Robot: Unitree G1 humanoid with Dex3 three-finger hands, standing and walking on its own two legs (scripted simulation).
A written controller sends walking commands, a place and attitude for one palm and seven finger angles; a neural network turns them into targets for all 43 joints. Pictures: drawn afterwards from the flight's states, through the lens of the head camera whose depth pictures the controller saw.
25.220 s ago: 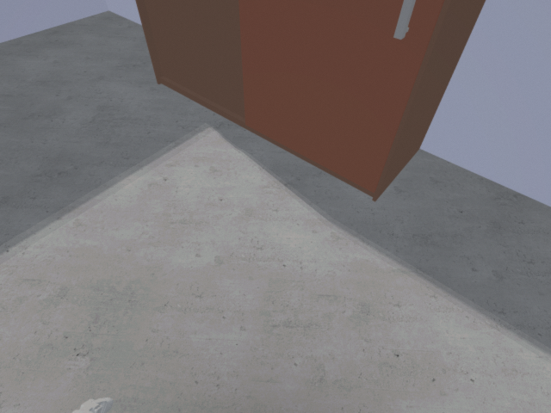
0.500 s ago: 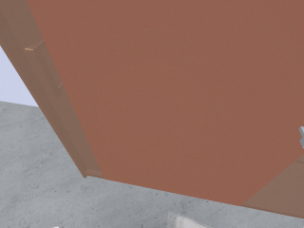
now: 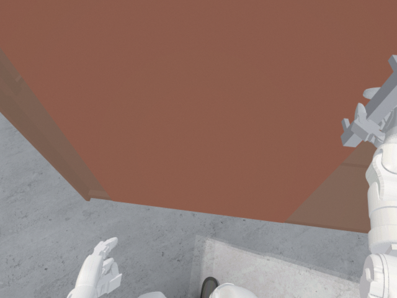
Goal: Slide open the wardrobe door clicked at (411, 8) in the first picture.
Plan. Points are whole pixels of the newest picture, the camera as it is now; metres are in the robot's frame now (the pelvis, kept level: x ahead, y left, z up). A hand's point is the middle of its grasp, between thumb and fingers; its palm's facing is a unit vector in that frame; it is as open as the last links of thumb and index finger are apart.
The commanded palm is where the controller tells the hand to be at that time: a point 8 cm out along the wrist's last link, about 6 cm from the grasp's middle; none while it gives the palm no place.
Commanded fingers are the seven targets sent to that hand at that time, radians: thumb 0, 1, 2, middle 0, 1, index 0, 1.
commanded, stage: stop walking and hold the door there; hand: right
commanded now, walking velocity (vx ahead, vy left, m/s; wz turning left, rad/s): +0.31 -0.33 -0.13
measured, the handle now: (369, 104) +0.47 -0.32 +0.12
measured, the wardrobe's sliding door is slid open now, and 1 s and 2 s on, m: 0.70 0.70 0.70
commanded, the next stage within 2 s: loosen the grip on the handle in 1.18 s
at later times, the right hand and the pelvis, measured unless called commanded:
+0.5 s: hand (360, 123) +0.42 -0.29 +0.12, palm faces +0.25 +0.96 -0.11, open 6.1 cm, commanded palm +0.39 -0.33 +0.11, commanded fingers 0.00 -0.90 -0.90 0.45 1.40 0.45 1.40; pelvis -0.01 -0.09 -0.02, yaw -2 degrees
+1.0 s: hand (362, 122) +0.42 -0.29 +0.12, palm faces +0.24 +0.97 -0.10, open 6.1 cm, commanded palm +0.39 -0.33 +0.11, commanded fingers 0.00 -0.90 -0.90 0.45 1.40 0.45 1.40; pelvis +0.02 -0.10 +0.00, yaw -4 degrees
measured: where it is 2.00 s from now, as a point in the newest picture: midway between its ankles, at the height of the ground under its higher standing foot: outside the picture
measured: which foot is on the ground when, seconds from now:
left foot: up 0.00-0.02, down 0.04-0.28, up 0.30-0.46, down 0.48-1.00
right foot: down 0.00-0.04, up 0.06-0.26, down 0.28-0.52, up 0.54-0.68, down 0.70-1.00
